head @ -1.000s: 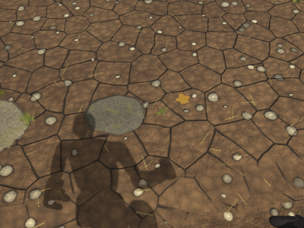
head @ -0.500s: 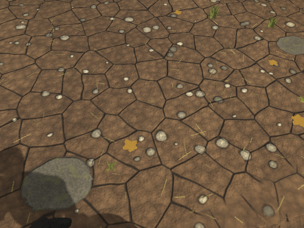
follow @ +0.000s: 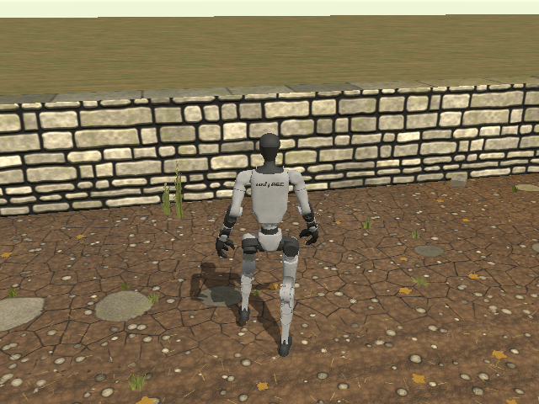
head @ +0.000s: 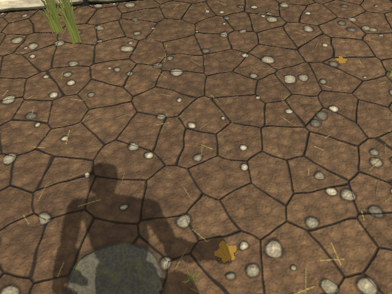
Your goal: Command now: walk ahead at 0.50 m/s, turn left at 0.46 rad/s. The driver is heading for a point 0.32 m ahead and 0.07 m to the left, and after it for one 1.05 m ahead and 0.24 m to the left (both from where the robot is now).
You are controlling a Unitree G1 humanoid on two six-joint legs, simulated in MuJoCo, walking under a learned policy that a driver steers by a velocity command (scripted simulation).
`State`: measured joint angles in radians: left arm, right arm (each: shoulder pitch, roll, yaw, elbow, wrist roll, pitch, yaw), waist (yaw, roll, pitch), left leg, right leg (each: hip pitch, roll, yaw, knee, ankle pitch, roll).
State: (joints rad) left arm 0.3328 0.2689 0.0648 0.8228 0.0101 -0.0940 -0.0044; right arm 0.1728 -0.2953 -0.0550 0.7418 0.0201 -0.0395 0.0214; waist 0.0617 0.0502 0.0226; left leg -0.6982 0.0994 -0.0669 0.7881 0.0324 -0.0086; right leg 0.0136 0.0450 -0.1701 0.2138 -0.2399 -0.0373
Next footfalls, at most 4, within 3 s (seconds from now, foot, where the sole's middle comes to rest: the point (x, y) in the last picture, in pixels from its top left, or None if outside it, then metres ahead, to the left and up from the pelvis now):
0.18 left None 0.27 0.14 -0.78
0.66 right None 0.43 -0.02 -0.78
0.96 left None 0.27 0.19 -0.78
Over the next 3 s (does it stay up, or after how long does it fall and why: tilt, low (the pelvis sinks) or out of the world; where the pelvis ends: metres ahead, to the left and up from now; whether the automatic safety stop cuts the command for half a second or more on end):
stays up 0.33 0.08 -0.01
